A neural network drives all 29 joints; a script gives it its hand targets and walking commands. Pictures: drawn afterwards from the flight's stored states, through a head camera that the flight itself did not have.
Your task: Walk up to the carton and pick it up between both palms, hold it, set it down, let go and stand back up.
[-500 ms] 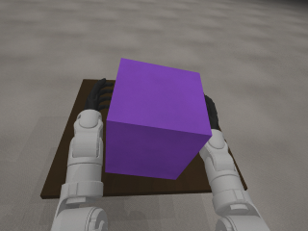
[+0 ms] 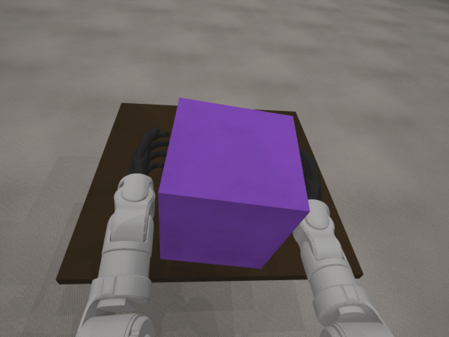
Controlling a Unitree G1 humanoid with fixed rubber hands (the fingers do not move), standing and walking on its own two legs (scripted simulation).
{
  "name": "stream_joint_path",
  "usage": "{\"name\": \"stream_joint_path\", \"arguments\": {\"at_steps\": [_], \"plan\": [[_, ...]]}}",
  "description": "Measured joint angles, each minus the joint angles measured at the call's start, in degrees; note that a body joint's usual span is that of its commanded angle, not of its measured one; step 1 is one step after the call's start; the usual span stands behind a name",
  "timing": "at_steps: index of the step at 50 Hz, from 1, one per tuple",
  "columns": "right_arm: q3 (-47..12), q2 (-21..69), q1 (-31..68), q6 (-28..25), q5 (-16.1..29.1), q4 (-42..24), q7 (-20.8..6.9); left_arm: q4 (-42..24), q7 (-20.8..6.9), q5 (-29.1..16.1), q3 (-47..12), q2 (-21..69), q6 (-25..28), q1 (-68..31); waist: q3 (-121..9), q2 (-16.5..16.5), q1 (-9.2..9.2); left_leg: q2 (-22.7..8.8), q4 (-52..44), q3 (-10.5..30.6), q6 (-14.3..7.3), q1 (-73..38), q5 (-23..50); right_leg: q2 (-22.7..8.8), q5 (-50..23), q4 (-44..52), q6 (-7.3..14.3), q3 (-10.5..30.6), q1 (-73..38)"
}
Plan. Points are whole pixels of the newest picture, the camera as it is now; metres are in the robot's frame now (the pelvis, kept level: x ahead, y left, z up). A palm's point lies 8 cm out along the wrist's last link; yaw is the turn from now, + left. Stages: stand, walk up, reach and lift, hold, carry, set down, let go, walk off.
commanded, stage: set down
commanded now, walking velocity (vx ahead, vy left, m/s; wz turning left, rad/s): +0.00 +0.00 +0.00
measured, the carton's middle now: (223, 190) +0.37 +0.00 +0.07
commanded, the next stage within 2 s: none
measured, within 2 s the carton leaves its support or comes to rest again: neither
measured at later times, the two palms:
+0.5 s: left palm (149, 183) +0.37 +0.14 +0.08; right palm (305, 202) +0.36 -0.16 +0.07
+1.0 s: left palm (149, 198) +0.38 +0.15 +0.02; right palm (294, 207) +0.37 -0.15 +0.02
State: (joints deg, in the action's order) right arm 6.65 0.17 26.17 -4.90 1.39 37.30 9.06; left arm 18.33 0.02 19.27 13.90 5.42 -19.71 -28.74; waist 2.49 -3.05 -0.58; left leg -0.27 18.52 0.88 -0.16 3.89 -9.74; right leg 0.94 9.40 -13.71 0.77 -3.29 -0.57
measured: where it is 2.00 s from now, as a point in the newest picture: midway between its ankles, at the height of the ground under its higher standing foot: outside the picture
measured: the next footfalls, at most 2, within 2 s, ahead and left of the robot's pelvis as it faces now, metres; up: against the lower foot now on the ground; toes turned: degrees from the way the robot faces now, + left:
none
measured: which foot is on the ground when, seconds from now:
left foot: down 0.00-1.00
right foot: down 0.00-1.00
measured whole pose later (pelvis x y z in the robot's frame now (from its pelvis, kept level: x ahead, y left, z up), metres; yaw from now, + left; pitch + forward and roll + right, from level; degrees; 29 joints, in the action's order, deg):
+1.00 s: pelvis +0.01 +0.00 +0.00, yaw -2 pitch +7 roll -1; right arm 20.7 2.6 31.3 -24.7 -12.7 59.1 7.7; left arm 54.7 3.4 15.6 19.6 2.4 12.4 -33.6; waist -2.7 -1.1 2.7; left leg -1.5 17.0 -1.7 0.2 16.0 -8.3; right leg 1.6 7.3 -11.8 1.2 -2.7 12.0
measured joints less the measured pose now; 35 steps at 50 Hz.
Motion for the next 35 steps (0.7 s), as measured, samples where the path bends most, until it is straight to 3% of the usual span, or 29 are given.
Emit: {"name": "stream_joint_path", "arguments": {"at_steps": [18,35], "plan": [[6.18,1.22,1.35,-6.08,-5.54,7.91,-1.33,12.57,1.05,-0.48,2.17,0.09,9.12,-2.39,-1.69,0.78,1.47,-0.37,-0.69,-0.78,0.13,3.16,0.77,0.15,-0.85,0.55,0.19,0.05,3.39],[12.35,2.26,3.60,-14.35,-12.01,16.56,-1.93,26.66,1.91,-0.60,6.04,-0.70,22.63,-4.01,-2.88,1.52,3.00,-1.10,-1.71,-1.99,0.45,7.20,1.53,0.64,-1.89,1.56,0.57,0.52,7.74]]}}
